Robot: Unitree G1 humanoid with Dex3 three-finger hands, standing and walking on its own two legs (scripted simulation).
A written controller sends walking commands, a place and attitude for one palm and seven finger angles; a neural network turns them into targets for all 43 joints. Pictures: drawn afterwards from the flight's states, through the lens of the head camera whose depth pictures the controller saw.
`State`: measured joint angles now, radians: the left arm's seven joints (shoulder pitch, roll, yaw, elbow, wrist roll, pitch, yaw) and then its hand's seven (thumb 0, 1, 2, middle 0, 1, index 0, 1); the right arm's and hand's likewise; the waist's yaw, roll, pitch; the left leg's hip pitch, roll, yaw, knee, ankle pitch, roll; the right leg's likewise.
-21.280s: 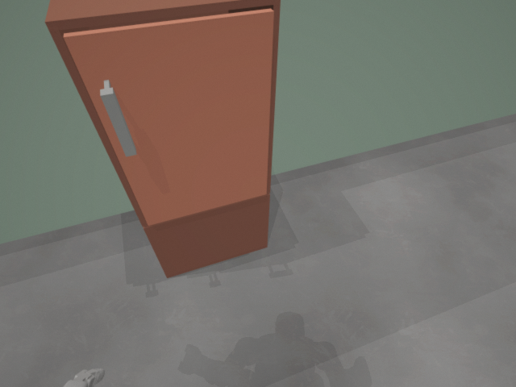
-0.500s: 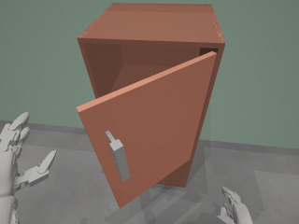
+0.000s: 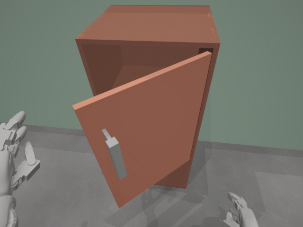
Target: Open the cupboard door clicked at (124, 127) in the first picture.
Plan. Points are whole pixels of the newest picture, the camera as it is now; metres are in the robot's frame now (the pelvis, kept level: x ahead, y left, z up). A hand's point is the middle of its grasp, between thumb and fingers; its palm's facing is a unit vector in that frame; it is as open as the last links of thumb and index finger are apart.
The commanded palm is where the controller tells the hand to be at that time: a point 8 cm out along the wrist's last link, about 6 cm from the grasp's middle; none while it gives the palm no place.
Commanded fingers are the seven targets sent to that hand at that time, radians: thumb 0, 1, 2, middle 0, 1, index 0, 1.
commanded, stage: step back with the hand held close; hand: left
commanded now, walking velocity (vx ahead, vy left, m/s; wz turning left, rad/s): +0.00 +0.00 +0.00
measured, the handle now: (113, 154) +0.28 +0.15 +0.05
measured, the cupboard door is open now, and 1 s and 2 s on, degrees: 43 43 43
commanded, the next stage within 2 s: stop stepping back and stand still in 1.20 s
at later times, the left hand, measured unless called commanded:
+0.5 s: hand (24, 174) +0.17 +0.28 +0.14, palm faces +0.33 -0.80 -0.50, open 7.4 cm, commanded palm +0.10 +0.32 +0.17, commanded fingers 0.00 0.90 0.90 -0.20 -0.30 -0.20 -0.30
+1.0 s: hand out of the picture +0.07 +0.31 +0.16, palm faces +0.46 -0.77 -0.45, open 7.4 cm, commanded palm +0.00 +0.35 +0.17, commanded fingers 0.00 0.90 0.90 -0.20 -0.30 -0.20 -0.30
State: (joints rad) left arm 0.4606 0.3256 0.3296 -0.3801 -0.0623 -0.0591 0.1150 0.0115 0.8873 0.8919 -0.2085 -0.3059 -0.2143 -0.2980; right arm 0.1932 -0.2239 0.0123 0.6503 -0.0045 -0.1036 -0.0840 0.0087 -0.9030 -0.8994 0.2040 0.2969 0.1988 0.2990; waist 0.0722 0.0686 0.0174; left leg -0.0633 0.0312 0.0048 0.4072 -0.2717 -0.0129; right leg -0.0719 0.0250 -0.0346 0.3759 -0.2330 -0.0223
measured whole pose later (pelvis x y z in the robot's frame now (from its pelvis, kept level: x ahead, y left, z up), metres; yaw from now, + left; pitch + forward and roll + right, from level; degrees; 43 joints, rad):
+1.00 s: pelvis -0.14 +0.05 -0.02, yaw +1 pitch -1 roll -4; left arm 0.49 0.42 0.45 -0.54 -0.01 -0.20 0.17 0.01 0.89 0.89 -0.21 -0.31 -0.22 -0.30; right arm 0.23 -0.20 -0.01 0.59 -0.01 -0.08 -0.09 0.01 -0.90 -0.90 0.21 0.30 0.20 0.30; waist -0.02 0.02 0.06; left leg -0.45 0.01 -0.01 0.61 -0.13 0.06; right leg -0.46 0.05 0.01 0.92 -0.38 0.02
